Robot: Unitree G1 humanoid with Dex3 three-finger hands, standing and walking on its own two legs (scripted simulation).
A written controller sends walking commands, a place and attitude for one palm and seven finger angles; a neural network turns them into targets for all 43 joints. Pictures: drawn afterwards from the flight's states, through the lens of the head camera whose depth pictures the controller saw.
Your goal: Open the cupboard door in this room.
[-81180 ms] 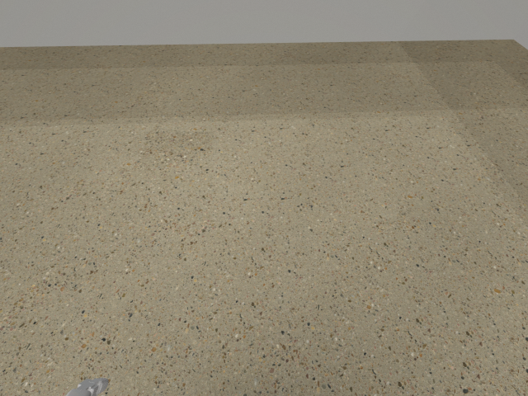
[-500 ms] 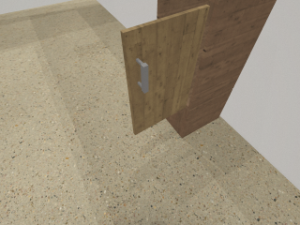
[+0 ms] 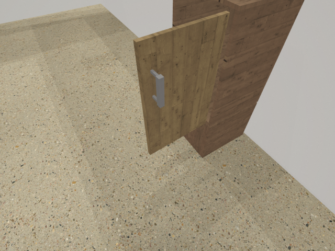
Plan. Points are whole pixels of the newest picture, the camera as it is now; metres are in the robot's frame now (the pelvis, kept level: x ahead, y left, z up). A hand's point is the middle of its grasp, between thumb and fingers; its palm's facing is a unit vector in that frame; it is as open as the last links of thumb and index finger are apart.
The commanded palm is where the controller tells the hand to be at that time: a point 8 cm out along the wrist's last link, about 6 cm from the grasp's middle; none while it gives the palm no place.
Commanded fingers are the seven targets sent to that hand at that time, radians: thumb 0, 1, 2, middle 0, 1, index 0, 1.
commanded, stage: let the arm hang, fingers relaxed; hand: left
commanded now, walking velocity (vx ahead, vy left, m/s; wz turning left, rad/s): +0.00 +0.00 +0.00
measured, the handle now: (157, 88) +0.61 +0.06 +0.03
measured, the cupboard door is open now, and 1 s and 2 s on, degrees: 93 93 93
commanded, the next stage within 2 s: look to check the result in 0.06 s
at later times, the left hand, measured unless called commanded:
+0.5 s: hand out of the picture +0.06 +0.20 -0.17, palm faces +0.00 -0.97 -0.26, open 7.4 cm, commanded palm none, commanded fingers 0.00 0.90 0.90 -0.20 -0.30 -0.20 -0.30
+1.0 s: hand out of the picture +0.10 +0.22 -0.16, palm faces -0.03 -0.95 -0.30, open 7.4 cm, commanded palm none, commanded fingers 0.00 0.90 0.90 -0.20 -0.30 -0.20 -0.30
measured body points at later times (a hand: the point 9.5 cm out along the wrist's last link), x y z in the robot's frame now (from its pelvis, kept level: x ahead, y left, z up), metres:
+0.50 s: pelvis +0.01 +0.00 +0.00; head +0.04 -0.01 +0.45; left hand +0.06 +0.25 -0.15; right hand +0.06 -0.26 -0.15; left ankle +0.04 +0.11 -0.74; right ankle +0.01 -0.13 -0.74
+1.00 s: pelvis +0.03 -0.01 +0.01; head +0.05 -0.02 +0.46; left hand +0.10 +0.27 -0.13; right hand +0.09 -0.28 -0.14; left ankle +0.04 +0.11 -0.74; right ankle +0.01 -0.13 -0.74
